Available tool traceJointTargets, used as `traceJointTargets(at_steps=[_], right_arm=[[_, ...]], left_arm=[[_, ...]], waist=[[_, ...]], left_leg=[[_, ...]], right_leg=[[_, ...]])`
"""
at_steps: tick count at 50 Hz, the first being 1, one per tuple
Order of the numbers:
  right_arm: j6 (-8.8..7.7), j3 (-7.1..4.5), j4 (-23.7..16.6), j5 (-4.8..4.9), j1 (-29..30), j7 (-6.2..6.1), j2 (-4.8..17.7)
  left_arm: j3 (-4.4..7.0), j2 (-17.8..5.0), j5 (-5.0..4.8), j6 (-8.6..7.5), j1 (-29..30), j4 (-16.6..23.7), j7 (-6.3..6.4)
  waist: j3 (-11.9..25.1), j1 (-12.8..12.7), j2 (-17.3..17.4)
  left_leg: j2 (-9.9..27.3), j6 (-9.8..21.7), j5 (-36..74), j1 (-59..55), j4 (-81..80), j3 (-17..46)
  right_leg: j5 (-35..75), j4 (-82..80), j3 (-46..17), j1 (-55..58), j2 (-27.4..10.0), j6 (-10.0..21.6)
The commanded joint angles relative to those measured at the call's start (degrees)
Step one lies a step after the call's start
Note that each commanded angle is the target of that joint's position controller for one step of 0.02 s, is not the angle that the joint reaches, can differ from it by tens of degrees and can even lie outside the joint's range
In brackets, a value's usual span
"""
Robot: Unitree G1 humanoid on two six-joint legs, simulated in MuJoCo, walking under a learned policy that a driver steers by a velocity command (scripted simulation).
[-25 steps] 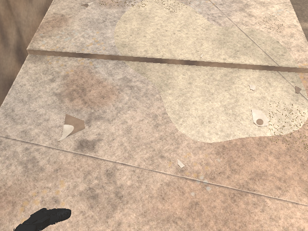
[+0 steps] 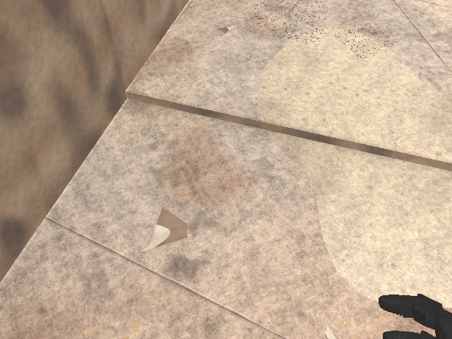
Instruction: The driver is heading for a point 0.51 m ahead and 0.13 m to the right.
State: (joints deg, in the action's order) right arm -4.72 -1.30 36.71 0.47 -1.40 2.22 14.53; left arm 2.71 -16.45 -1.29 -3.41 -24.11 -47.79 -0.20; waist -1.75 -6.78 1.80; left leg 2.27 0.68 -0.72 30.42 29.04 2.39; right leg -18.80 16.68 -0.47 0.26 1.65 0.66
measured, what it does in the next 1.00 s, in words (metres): walks ahead, turning right: left foot, then right foot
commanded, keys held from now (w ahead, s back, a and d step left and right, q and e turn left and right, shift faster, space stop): e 0.50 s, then w+e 0.22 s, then e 0.08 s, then no key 0.04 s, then q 0.16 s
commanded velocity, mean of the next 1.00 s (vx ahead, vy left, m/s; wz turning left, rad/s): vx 0.18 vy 0.00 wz -0.43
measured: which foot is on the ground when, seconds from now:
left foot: up 0.00-0.02, down 0.04-0.48, up 0.50-0.90, down 0.92-1.00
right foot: down 0.00-0.04, up 0.06-0.46, down 0.48-1.00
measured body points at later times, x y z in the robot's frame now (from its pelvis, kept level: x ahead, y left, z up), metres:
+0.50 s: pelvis +0.12 -0.01 -0.01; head +0.14 -0.04 +0.44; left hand +0.35 +0.23 -0.08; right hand +0.18 -0.32 -0.13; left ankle +0.15 +0.13 -0.73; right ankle +0.13 -0.12 -0.74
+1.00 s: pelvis +0.23 -0.02 +0.00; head +0.25 -0.02 +0.45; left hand +0.47 +0.16 -0.11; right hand +0.26 -0.34 -0.10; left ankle +0.32 +0.05 -0.74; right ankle +0.14 -0.12 -0.73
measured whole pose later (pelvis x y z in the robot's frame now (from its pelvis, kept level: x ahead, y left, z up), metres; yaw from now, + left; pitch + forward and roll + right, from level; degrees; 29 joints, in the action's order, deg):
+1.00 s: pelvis +0.23 -0.02 +0.00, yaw -29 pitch +1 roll +1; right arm -2.9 -2.4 46.2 -1.3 -5.3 1.5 15.3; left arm 3.1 -16.7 1.4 0.5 -15.2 -37.0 2.0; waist -0.3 -1.7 -2.3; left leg -2.5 1.1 -10.6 18.6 27.9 1.6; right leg -22.3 33.0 -8.3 -13.3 2.5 -0.6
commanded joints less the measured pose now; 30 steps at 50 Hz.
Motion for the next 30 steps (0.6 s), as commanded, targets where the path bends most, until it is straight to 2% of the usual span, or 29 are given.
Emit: traceJointTargets(at_steps=[1,2,3,4,5,6,7,8,9,11,15,19,22,23,24,25,26,27,28,29,30], right_arm=[[-1.92,-3.44,-1.8,-1.26,-6.7,-0.26,8.5],[-2.00,-4.35,-0.7,-2.41,-13.6,-0.87,11.9],[-0.80,-5.04,-0.7,-3.33,-17.8,-1.64,15.6],[0.46,-4.65,-1.0,-2.12,-19.0,-1.62,13.2],[1.23,-3.86,-1.2,-1.53,-16.4,-1.78,10.3],[1.53,-3.26,-0.9,-1.00,-12.8,-2.02,8.5],[1.63,-2.68,-0.6,-0.73,-9.6,-1.97,6.7],[1.54,-2.63,-0.3,-1.08,-6.6,-1.88,6.4],[1.37,-2.92,0.0,-1.71,-4.5,-1.76,6.9],[1.00,-3.43,0.5,-2.10,-1.7,-1.98,7.8],[1.51,-4.14,2.0,-1.40,-0.9,-3.20,9.5],[2.95,-4.90,3.7,-0.30,-2.1,-3.19,11.8],[3.90,-5.32,4.7,1.05,-2.2,-2.95,12.9],[4.14,-5.16,5.5,1.38,-3.4,-2.91,11.9],[4.39,-4.73,7.0,0.70,-7.1,-2.72,9.9],[4.37,-3.74,5.5,-2.07,-8.3,-2.42,6.8],[4.35,-3.78,3.3,-2.14,-3.3,-2.79,7.7],[4.22,-4.43,3.0,-0.77,-0.9,-2.65,9.5],[3.94,-4.70,3.0,0.22,-0.9,-2.44,9.5],[3.63,-5.03,3.7,0.09,-0.8,-2.47,10.0],[3.30,-5.25,3.7,-0.29,-0.4,-2.44,10.5]], left_arm=[[2.35,-10.2,-0.06,0.34,2.2,3.0,0.85],[1.45,-7.7,0.92,-0.03,3.2,4.7,0.87],[-0.39,-1.8,2.04,-0.50,-3.8,5.2,0.72],[0.20,-5.3,0.46,-0.51,-6.5,4.5,0.90],[1.76,-9.5,-0.86,0.07,-1.7,5.0,1.12],[1.85,-8.9,-0.83,0.80,2.0,6.2,1.47],[2.04,-8.3,-0.12,1.91,2.8,6.1,1.79],[2.20,-7.2,0.20,3.30,1.8,6.1,2.06],[2.08,-5.9,0.19,4.50,0.8,6.2,2.25],[2.09,-4.6,0.39,5.72,1.2,7.4,2.50],[1.86,-4.1,0.90,5.91,6.4,10.4,1.40],[2.46,-5.8,0.78,6.63,10.9,13.4,0.01],[3.08,-6.3,0.89,7.04,11.3,14.6,-0.68],[3.54,-6.9,1.07,6.95,10.4,14.4,-0.53],[4.57,-9.6,1.24,6.75,8.3,14.1,0.11],[6.34,-17.2,1.32,6.50,7.0,15.3,1.32],[5.83,-16.8,2.40,5.33,5.7,16.1,0.89],[5.29,-14.4,2.03,3.92,4.2,15.3,0.20],[4.87,-12.8,0.98,2.95,5.3,14.7,0.14],[4.34,-11.0,0.16,2.72,7.1,15.0,0.31],[3.84,-10.2,0.07,2.75,9.0,15.4,0.75]], waist=[[5.3,8.7,-6.5],[12.7,11.6,-3.7],[21.8,10.3,11.1],[29.5,11.5,13.3],[22.2,11.8,7.9],[15.8,10.3,5.9],[11.3,8.6,4.1],[8.9,6.2,5.2],[7.3,4.8,6.3],[5.7,3.7,6.7],[6.6,4.9,4.7],[5.6,6.4,4.4],[5.1,5.5,4.0],[5.2,5.3,2.8],[5.6,5.3,-2.4],[6.4,7.2,-20.0],[9.1,3.6,-19.0],[9.8,2.3,-12.0],[8.3,3.7,-9.7],[6.7,4.3,-7.7],[4.9,5.1,-9.1]], left_leg=[[-2.4,3.0,6.5,-17.1,-6.0,-1.9],[4.6,5.7,22.3,-32.2,-2.0,3.2],[21.5,14.0,42.2,-53.8,3.3,19.3],[25.2,17.7,35.8,-53.7,0.8,26.7],[21.6,15.7,30.9,-47.0,-1.6,20.4],[19.0,14.1,27.8,-40.4,-3.3,15.2],[16.8,13.3,25.2,-32.8,-5.7,11.3],[15.6,12.7,21.4,-25.2,-8.6,8.1],[14.6,12.9,18.8,-19.1,-11.4,5.5],[14.7,13.6,16.3,-14.7,-14.3,1.6],[15.1,13.2,11.6,-15.6,-15.3,-3.7],[16.9,12.0,5.0,-18.9,-13.7,-4.7],[17.1,8.9,1.7,-21.0,-8.5,-5.8],[15.3,6.5,-1.6,-20.1,-4.8,-7.3],[11.8,2.7,-7.0,-17.0,2.7,-10.3],[3.5,-3.3,-27.6,-2.8,21.1,-15.9],[-2.5,-4.9,-39.2,7.2,34.0,-6.3],[-1.1,-3.6,-35.7,9.9,38.1,-0.7],[0.5,-2.1,-29.9,11.7,36.6,0.7],[1.5,-1.4,-25.6,12.3,34.1,1.1],[1.7,-1.4,-21.9,11.5,31.2,1.2]], right_leg=[[39.5,10.4,-8.0,-3.5,-10.2,5.3],[29.9,21.8,-6.3,-11.8,-6.6,2.5],[-8.8,42.9,-2.3,-32.0,0.7,-2.1],[-22.1,53.1,-7.5,-35.4,1.0,-3.1],[-19.2,56.6,-7.5,-38.7,-1.5,-3.6],[-16.0,55.9,-5.1,-40.8,-3.3,-4.0],[-13.1,54.0,-4.3,-39.3,-4.9,-4.8],[-10.7,51.8,-4.1,-34.8,-6.3,-5.2],[-8.6,51.1,-2.6,-30.7,-6.0,-5.7],[-5.0,47.2,-1.6,-28.6,-6.2,-6.1],[4.7,35.6,-0.8,-25.3,-7.4,-4.5],[3.7,28.3,1.0,-23.7,-6.9,-2.6],[4.5,18.7,3.5,-19.9,-5.1,-0.1],[8.1,14.2,4.0,-16.3,-3.6,1.2],[18.6,8.9,0.4,-10.7,-4.3,3.4],[41.1,6.7,-18.6,-1.6,-18.0,10.1],[31.7,3.4,-30.3,-1.3,-23.5,20.1],[17.8,0.9,-28.6,-0.9,-21.1,19.4],[3.0,-0.2,-26.3,-1.4,-18.4,16.2],[-7.2,-1.7,-25.3,-2.8,-16.9,13.8],[-10.9,-3.5,-24.8,-4.9,-15.8,12.9]])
